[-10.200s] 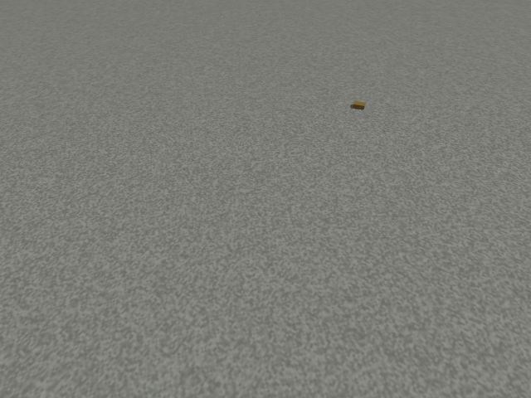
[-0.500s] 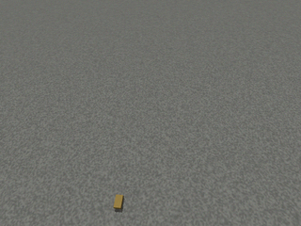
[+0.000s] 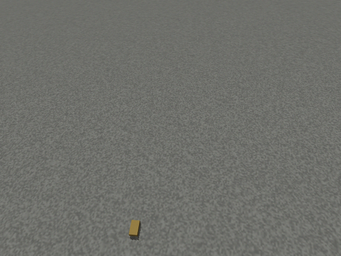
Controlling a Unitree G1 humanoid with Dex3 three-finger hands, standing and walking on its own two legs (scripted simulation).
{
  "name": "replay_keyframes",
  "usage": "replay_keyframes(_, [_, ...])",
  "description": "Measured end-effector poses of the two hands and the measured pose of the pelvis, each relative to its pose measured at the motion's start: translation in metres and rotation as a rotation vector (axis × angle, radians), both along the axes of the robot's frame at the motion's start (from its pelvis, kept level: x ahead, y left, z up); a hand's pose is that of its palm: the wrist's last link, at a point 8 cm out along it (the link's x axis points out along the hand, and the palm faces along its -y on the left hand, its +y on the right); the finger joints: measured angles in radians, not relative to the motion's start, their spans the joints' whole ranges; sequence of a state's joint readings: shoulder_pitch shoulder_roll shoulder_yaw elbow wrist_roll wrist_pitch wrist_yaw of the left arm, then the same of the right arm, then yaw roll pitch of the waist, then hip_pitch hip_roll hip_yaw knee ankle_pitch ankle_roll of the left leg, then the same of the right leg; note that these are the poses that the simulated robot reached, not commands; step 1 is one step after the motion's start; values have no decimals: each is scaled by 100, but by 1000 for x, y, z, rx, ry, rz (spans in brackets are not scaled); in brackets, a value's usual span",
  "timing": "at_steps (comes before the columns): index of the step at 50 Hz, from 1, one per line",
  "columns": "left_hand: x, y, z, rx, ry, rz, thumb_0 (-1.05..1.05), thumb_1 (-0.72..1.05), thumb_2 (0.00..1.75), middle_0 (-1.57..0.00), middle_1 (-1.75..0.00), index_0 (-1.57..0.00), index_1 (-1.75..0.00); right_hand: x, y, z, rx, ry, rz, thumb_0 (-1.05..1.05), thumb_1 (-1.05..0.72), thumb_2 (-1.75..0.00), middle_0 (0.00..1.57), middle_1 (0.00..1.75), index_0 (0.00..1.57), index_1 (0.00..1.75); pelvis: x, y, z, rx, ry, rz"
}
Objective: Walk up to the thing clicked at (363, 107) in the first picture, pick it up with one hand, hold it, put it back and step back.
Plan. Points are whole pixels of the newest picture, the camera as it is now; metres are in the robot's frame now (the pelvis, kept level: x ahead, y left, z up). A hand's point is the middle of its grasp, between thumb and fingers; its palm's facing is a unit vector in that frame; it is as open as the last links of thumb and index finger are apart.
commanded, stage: stand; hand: left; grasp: from above
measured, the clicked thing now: (134, 228) +0.44 +0.25 -0.77
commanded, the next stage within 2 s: rise first in 0.26 s
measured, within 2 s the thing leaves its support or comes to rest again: neither
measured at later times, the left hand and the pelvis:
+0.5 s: hand out of the picture +0.12 +0.25 -0.16, palm faces +0.04 -0.94 -0.33, open 7.7 cm; pelvis -0.01 +0.00 -0.01, yaw +1 degrees
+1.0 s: hand out of the picture +0.14 +0.26 -0.22, palm faces -0.12 -0.89 -0.44, open 13.9 cm; pelvis -0.01 +0.02 -0.07, yaw -1 degrees
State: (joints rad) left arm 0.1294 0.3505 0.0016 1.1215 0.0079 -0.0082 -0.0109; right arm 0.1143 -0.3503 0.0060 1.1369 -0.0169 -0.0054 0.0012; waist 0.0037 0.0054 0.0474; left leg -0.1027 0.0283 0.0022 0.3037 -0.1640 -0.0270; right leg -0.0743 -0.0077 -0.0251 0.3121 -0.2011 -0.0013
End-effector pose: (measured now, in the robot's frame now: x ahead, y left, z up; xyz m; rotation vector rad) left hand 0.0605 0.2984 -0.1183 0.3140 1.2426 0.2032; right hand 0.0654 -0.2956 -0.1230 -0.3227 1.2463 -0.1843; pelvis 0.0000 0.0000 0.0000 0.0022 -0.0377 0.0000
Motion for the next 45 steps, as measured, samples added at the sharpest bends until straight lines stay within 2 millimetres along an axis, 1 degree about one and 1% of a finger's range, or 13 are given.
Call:
replay_keyframes(8, [-2, 1, 1, 5, 7, 0, 1, 90, 90, -21, -30, -20, -30, -3, 1, -2, 5, 8, -3, 0, -90, -90, 20, 30, 20, 30, 0, 0, 0, 1, 0, 0])
replay_keyframes(19, [5, -1, 1, 4, -9, -9, 1, 90, 90, -20, -30, -20, -30, 2, 0, 0, 2, -5, -3, 0, -90, -90, 20, 30, 20, 30, 1, 0, 0, 1, 1, -2])
replay_keyframes(20, [8, -2, 1, 3, -27, 0, 1, 89, 90, -20, -31, -20, -31, 4, 0, 0, 2, -23, -10, 0, -90, -90, 20, 30, 20, 30, 1, 0, -1, 0, 13, 0])
replay_keyframes(23, [30, -7, 1, -9, -108, 26, 1, 84, 90, -21, -36, -21, -37, 11, 8, 0, 10, -103, -7, 0, -90, -90, 20, 30, 20, 30, -5, 0, -5, -1, 44, 11])
replay_keyframes(25, [47, -8, -2, -16, -126, 19, 1, 77, 89, -21, -43, -21, -44, 13, 15, -3, 21, -128, -9, 0, -91, -90, 20, 30, 20, 30, -10, 0, -8, -2, 69, 10])
replay_keyframes(28, [71, -6, -8, -15, -140, -35, 1, 62, 89, -21, -56, -21, -56, 14, 25, -6, 40, -157, -19, 0, -92, -91, 20, 30, 20, 30, -14, 0, -14, -1, 115, 5])
replay_keyframes(30, [82, -3, -11, -7, -147, -62, 1, 51, 89, -21, -64, -21, -64, 12, 31, -9, 51, -172, -31, 0, -93, -91, 20, 30, 20, 30, -14, 0, -19, 0, 138, -1])
replay_keyframes(32, [88, -1, -12, 10, -151, -83, 1, 38, 89, -20, -72, -21, -72, 11, 35, -11, 60, -182, -43, 0, -93, -91, 20, 30, 20, 30, -13, 1, -22, 0, 153, -6])
replay_keyframes(36, [87, 1, -17, 43, -119, -96, 0, 9, 91, -19, -84, -19, -84, 12, 42, -16, 74, -204, -49, 0, -93, -91, 20, 30, 20, 30, -10, 6, -29, -5, 177, -8])
replay_keyframes(40, [79, 3, -29, 59, -83, -103, 0, -18, 93, -17, -93, -17, -93, 21, 46, -21, 73, -249, -40, 1, -93, -91, 20, 30, 20, 30, -9, 10, -39, -8, 209, -11])
replay_keyframes(45, [73, 6, -47, 68, -95, -121, 0, -41, 96, -14, -99, -13, -101, 39, 48, -31, 53, -306, -6, 1, -93, -91, 20, 30, 20, 30, -10, 13, -58, -12, 257, -11])
